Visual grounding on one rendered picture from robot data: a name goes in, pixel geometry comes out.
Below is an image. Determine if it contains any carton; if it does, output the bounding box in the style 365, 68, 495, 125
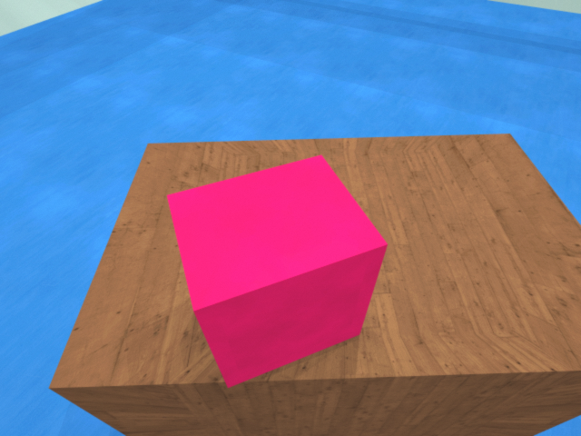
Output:
167, 155, 388, 388

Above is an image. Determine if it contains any pedestal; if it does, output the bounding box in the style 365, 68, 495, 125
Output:
49, 134, 581, 436

